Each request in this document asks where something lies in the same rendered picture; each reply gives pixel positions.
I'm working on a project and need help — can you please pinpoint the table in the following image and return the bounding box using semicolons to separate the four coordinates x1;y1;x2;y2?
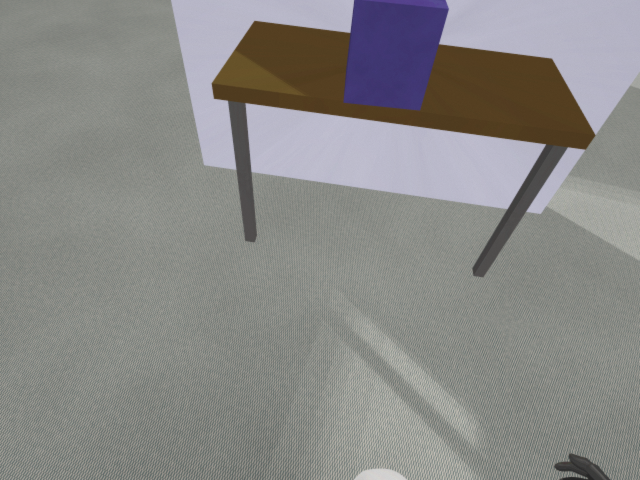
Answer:
212;21;596;277

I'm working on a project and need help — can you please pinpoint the carton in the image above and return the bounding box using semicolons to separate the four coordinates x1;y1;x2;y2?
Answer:
343;0;449;111

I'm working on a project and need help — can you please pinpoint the right robot hand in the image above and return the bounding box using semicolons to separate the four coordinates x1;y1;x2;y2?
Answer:
554;453;610;480

